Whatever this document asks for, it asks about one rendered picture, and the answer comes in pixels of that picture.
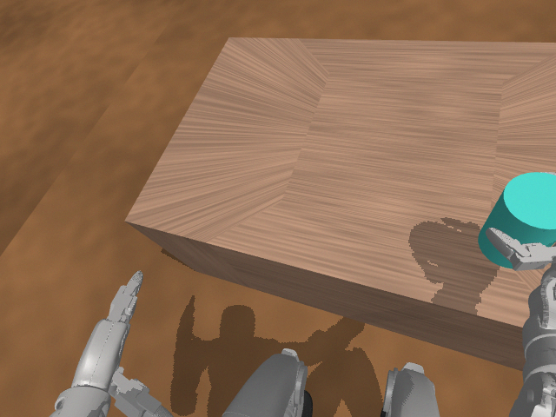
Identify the can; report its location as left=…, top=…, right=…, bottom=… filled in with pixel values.
left=478, top=172, right=556, bottom=268

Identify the right robot arm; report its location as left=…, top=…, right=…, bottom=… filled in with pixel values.
left=509, top=264, right=556, bottom=417

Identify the left robot arm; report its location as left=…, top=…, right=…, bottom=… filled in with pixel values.
left=50, top=386, right=111, bottom=417

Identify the right robot hand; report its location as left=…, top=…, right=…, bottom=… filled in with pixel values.
left=486, top=172, right=556, bottom=271

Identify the left robot hand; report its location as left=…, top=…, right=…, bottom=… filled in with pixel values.
left=71, top=271, right=174, bottom=417

